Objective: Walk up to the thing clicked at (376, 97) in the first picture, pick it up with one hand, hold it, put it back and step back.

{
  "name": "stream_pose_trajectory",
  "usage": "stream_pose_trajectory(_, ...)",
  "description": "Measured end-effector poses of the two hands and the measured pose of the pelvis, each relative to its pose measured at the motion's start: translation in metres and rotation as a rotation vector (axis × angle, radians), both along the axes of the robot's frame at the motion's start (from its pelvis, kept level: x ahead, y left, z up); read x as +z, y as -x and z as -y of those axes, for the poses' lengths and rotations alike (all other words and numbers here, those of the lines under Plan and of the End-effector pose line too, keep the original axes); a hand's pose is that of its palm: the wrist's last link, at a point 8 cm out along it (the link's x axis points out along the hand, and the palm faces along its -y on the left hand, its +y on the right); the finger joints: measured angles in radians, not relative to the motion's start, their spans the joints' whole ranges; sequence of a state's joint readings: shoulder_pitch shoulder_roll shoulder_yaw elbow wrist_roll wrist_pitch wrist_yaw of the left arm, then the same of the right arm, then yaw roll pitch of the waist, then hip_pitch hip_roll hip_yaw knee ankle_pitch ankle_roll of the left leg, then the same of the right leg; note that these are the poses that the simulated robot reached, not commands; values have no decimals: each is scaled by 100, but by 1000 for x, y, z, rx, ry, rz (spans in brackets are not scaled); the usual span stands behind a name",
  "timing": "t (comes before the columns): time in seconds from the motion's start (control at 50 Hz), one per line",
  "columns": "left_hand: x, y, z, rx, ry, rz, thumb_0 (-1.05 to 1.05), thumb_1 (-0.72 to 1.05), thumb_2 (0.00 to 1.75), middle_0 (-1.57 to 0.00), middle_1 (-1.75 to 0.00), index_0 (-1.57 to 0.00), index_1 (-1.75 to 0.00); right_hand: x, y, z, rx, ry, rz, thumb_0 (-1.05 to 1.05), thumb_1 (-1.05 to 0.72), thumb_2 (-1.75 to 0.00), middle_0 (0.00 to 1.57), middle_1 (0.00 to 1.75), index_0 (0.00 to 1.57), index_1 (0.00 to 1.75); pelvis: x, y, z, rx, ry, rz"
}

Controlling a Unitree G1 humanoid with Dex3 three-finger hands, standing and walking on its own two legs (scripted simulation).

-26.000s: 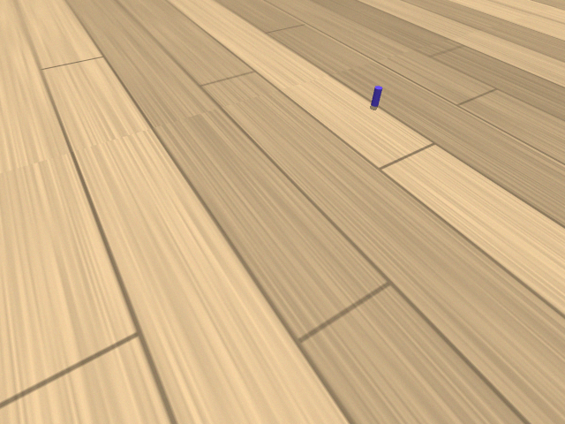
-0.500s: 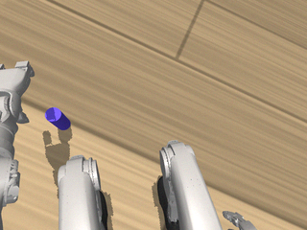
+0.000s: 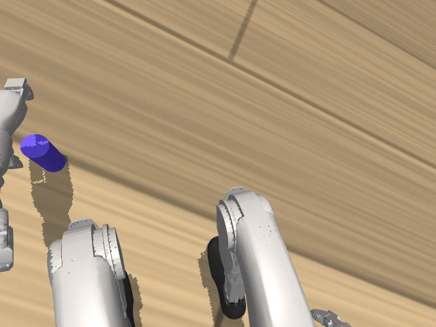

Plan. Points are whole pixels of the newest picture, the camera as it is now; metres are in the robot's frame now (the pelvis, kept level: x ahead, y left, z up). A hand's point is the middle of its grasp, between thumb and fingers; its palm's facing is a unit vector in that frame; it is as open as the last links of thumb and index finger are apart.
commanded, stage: home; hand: left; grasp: from above
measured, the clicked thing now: (45, 154) +0.50 +0.26 -0.28
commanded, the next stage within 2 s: none
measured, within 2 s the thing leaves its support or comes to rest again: neither
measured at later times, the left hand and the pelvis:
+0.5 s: hand out of the picture +0.42 +0.28 +0.00, palm faces -0.37 -0.36 -0.86, open 9.7 cm; pelvis +0.02 +0.00 +0.11, yaw +2 degrees
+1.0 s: hand out of the picture +0.28 +0.22 +0.20, palm faces -0.03 -0.91 -0.42, open 7.4 cm; pelvis +0.05 +0.00 +0.29, yaw +6 degrees
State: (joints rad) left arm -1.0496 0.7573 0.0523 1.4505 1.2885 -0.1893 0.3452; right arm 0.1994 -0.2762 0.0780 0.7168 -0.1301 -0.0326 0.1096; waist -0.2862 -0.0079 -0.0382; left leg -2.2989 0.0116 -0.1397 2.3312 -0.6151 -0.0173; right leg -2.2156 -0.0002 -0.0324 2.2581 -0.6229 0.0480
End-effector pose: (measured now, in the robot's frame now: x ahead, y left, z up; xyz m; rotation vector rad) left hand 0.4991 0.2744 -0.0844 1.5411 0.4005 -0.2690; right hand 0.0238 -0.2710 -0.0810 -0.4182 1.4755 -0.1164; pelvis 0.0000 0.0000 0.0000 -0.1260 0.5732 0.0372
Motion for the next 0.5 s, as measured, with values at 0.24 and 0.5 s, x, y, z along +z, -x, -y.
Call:
stream_pose_trajectory(0.24, 54, -7, -17, 111, -33, 0, 0, -32, 88, -22, -81, -20, -81, 1, -8, -20, -86, -93, 17, 0, -91, -89, 20, 30, 20, 30, 23, -9, -1, -3, -11, -35)
stream_pose_trajectory(0.5, 142, 79, -17, 225, 284, 1, 0, 46, 82, -21, -38, -20, -38, 81, -92, -5, -32, -66, 193, 0, -91, -90, 20, 30, 20, 30, 107, -16, -2, 20, -19, -18)
